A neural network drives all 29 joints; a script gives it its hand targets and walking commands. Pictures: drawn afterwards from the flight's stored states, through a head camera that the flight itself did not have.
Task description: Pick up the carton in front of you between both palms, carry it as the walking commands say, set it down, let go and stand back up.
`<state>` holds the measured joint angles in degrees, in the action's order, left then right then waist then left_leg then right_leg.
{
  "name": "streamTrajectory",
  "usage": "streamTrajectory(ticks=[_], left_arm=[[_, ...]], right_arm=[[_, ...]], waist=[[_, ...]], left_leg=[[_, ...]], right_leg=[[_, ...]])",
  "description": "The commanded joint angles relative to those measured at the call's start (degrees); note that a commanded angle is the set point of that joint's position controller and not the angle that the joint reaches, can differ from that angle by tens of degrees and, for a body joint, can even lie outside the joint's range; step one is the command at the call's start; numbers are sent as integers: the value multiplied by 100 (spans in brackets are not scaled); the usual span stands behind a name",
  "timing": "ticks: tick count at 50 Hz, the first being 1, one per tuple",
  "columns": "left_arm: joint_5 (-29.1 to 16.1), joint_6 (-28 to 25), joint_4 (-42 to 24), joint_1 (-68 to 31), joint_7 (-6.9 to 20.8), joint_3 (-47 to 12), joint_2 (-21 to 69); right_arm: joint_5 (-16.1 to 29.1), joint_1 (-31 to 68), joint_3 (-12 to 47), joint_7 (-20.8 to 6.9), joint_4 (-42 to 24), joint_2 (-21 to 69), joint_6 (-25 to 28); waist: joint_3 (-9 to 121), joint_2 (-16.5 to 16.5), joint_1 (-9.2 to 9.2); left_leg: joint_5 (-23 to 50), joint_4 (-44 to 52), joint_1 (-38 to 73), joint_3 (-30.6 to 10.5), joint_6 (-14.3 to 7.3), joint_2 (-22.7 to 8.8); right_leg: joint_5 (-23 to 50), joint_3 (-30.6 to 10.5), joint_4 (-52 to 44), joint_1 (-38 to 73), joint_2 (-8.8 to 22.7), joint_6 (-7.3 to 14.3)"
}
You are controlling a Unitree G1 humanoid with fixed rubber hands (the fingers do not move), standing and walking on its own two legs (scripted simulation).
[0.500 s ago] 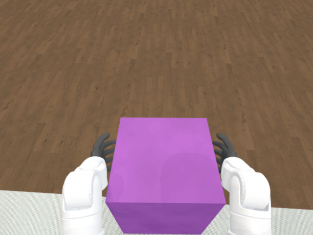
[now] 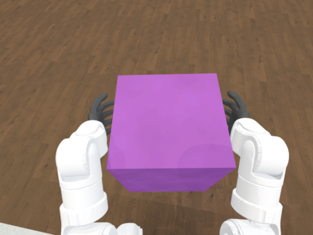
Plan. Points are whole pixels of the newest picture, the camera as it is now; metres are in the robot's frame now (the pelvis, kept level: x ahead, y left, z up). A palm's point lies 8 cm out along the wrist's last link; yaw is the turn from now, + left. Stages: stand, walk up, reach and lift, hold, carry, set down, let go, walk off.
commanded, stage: carry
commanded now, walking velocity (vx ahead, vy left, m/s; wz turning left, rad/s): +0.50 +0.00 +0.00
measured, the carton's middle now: (167, 140) +0.32 +0.01 +0.07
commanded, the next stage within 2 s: none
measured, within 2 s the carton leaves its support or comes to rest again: neither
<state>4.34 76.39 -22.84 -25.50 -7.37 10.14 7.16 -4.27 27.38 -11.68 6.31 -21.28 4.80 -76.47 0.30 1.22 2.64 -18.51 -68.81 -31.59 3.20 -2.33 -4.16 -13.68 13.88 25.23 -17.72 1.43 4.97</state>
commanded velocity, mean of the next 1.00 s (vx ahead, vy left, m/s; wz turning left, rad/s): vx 0.50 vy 0.00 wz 0.00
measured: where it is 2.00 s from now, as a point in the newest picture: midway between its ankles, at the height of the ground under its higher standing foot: (168, 90)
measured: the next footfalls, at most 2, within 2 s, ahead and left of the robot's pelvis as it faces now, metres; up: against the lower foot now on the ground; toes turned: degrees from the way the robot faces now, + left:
left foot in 0.26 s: +0.37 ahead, +0.11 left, +0.02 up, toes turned +6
right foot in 0.68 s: +0.65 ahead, -0.08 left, +0.04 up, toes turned -6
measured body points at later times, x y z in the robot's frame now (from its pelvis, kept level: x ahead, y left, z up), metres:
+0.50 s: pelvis +0.33 +0.04 +0.01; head +0.43 +0.05 +0.45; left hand +0.76 +0.15 +0.13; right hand +0.73 -0.15 +0.13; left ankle +0.33 +0.10 -0.72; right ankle +0.33 -0.10 -0.62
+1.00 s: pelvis +0.68 +0.00 +0.04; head +0.75 +0.00 +0.48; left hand +1.07 +0.17 +0.20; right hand +1.09 -0.13 +0.19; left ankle +0.78 +0.13 -0.64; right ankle +0.60 -0.07 -0.70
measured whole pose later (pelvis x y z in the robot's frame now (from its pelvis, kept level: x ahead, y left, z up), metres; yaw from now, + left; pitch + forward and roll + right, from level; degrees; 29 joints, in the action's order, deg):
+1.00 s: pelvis +0.68 +0.00 +0.04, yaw -1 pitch +6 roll +1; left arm 2.1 75.2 -1.8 -49.6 -8.2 16.9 0.9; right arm -5.4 50.6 -17.8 7.6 -2.4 0.4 -76.0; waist -2.4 0.0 4.9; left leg -16.4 -51.2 -42.1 2.8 -1.6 -1.6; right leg -23.2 5.5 25.3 -12.8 -0.1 3.5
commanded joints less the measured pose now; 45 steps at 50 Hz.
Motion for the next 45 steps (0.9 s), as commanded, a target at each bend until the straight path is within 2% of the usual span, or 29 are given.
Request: streamTrajectory(ticks=[1, 3, 6, 9, 10, 11, 12, 13, 14, 15, 16, 17, 18, 20, 25, 28, 30, 31, 32, 33, 34, 35, 36, 37, 38, 39, 41, 45], left_arm=[[-2703, 27, 130, -4134, 1413, -4144, 4209], [-2750, 25, 600, -4525, 1433, -4030, 4223], [-2788, -2, 1184, -5097, 1439, -3789, 4343], [-2776, -25, 1663, -5697, 1395, -3521, 4476], [-2766, -29, 1814, -5896, 1369, -3432, 4521], [-2764, -32, 1974, -6088, 1340, -3345, 4575], [-2769, -30, 2135, -6246, 1309, -3257, 4639], [-2746, -43, 2258, -6391, 1278, -3154, 4656], [-2754, -34, 2361, -6532, 1251, -3057, 4857], [-2705, -52, 2387, -6740, 1205, -2959, 4826], [-2656, -91, 2347, -7009, 1140, -2896, 4983], [-2577, -98, 2324, -7034, 1081, -2799, 5059], [-2483, -118, 2275, -7078, 1025, -2723, 5145], [-2287, -152, 2138, -6993, 913, -2611, 5192], [-1856, -247, 1739, -6454, 761, -2721, 4977], [-1728, -255, 1477, -6291, 752, -2926, 4750], [-1728, -230, 1506, -6137, 790, -3074, 4657], [-1768, -207, 1558, -6087, 829, -3144, 4633], [-1816, -185, 1648, -6031, 877, -3195, 4609], [-1876, -171, 1736, -5987, 937, -3232, 4615], [-1976, -162, 1800, -5948, 1011, -3241, 4613], [-2019, -167, 1890, -6012, 1070, -3224, 4485], [-2145, -159, 2045, -5926, 1132, -3239, 4701], [-2343, -137, 1875, -6156, 1201, -3306, 4851], [-2568, -142, 1727, -6453, 1263, -3420, 5106], [-2755, -168, 1546, -6736, 1311, -3485, 5302], [-2988, -196, 1253, -7163, 1350, -3526, 5480], [-3091, -145, 1129, -7165, 1345, -3434, 5298]], right_arm=[[2234, 3741, 4020, -1164, 356, 4374, -33], [2198, 4100, 3921, -1127, 808, 4390, -35], [2280, 4695, 3767, -1106, 1339, 4537, -23], [2420, 5341, 3575, -1104, 1744, 4696, -9], [2469, 5575, 3486, -1108, 1874, 4746, -5], [2510, 5775, 3373, -1114, 2039, 4795, 3], [2531, 5826, 3235, -1120, 2267, 4829, 18], [2572, 5872, 3105, -1134, 2445, 4854, 38], [2537, 6054, 2950, -1128, 2543, 4744, 74], [2622, 6105, 2941, -1144, 2662, 5005, 91], [2743, 6461, 2904, -1166, 2430, 5144, 131], [2901, 6742, 2970, -1189, 2271, 5451, 145], [3039, 7057, 3011, -1201, 2000, 5638, 168], [3154, 7381, 3038, -1191, 1624, 5841, 190], [2895, 6960, 3136, -1125, 1082, 5619, 199], [2721, 6609, 3291, -1119, 923, 5317, 195], [2633, 6347, 3407, -1146, 1051, 5160, 182], [2604, 6248, 3459, -1164, 1141, 5110, 176], [2584, 6165, 3493, -1183, 1247, 5056, 165], [2576, 6100, 3539, -1202, 1366, 5012, 154], [2546, 6123, 3578, -1220, 1470, 4939, 152], [2567, 6115, 3570, -1244, 1584, 5109, 115], [2504, 6114, 3480, -1268, 1667, 5017, 87], [2471, 6283, 3466, -1256, 1743, 5134, 116], [2407, 6341, 3372, -1218, 1718, 5109, 139], [2361, 6432, 3311, -1165, 1651, 5120, 154], [2203, 6399, 3187, -1034, 1596, 5104, 173], [1926, 6064, 3054, -848, 1674, 4906, 162]], waist=[[2186, -720, -27], [2015, -743, 1], [1761, -822, 64], [1700, -1081, 39], [1736, -1162, -18], [1939, -1129, -197], [2378, -843, -476], [2922, -309, -764], [3688, 1214, -741], [3735, 1739, -874], [3529, 1302, -793], [3292, 663, -796], [3140, 387, -743], [3283, 378, -620], [3249, 481, -722], [3000, 594, -741], [2857, 697, -732], [2825, 816, -639], [2908, 873, -455], [3209, 808, -126], [3498, 520, 239], [4424, -1094, 193], [4375, -1927, 393], [3981, -1561, 318], [3687, -886, 373], [3338, -606, 305], [3274, -545, 217], [3139, -729, 214]], left_leg=[[302, 554, -991, -53, 31, -154], [633, 1117, -1214, 107, 66, -150], [961, 2226, -1054, 412, 18, -3], [1098, 3043, -381, 745, -184, 266], [1085, 3224, -86, 807, -270, 368], [1044, 3409, 539, 964, -334, 566], [1052, 3794, 1739, 1231, -343, 888], [771, 3787, 3251, 524, -368, 396], [152, 4176, 4772, -2612, -1136, -1407], [545, 4910, 5244, -3936, -1483, -1657], [1247, 4593, 5224, -3355, -1471, -1631], [2141, 4235, 4952, -2761, -1322, -1442], [2597, 4164, 4717, -2268, -1125, -1298], [2486, 4266, 4538, -1837, -934, -1188], [3262, 4201, 4939, -1256, -1068, -1139], [3733, 4302, 4595, -635, -944, -803], [4338, 4210, 4396, -180, -779, -587], [5057, 4012, 4284, -15, -667, -557], [5812, 3538, 4173, 137, -507, -545], [5773, 2693, 3750, 423, -257, -483], [4384, 1858, 2687, 332, -114, -328], [1309, 302, 731, 14, 121, 210], [-1093, -906, -488, -252, 146, 959], [-1131, -1536, -1224, -614, -2, 650], [-916, -1486, -1533, -620, -38, 525], [-707, -1136, -1688, -518, -60, 397], [-473, -546, -1453, -452, -43, 266], [-412, 403, -1663, -191, 51, 256]], right_leg=[[1119, -1671, -1024, 2267, 1545, 590], [1377, -1425, -987, 2321, 1427, 647], [1852, -1035, -829, 2228, 1168, 623], [2525, -770, -597, 2128, 1102, 433], [2957, -675, -356, 2130, 1119, 340], [3669, -455, 246, 2045, 1067, 218], [3915, -130, 1352, 1750, 796, 38], [2636, -253, 2597, 767, 611, -113], [197, -622, 4270, -949, -30, -383], [-1540, -1199, 5376, -2110, -545, -344], [-1440, -1596, 5952, -2616, -234, -190], [-1270, -1593, 5995, -2873, -92, -124], [-1047, -1588, 5713, -2947, 43, -100], [-776, -1547, 5251, -2753, 151, -122], [-841, -1216, 4216, -3397, 147, -245], [-136, -909, 2611, -2829, 35, -270], [281, -434, 1513, -2082, -255, -260], [381, -230, 1105, -1605, -434, -208], [657, -82, 732, -942, -636, -140], [1257, -92, 178, 346, -650, -18], [1179, -603, 290, 1808, -183, 39], [2033, -3399, 652, 3872, 1603, 864], [2576, -4745, 164, 4369, 1832, 1453], [2801, -4282, 299, 4391, 1755, 1371], [3031, -3824, 413, 4169, 1668, 1172], [3154, -3431, 371, 3840, 1545, 951], [2744, -3042, 167, 3471, 1384, 718], [2930, -2592, 0, 3390, 1370, 824]])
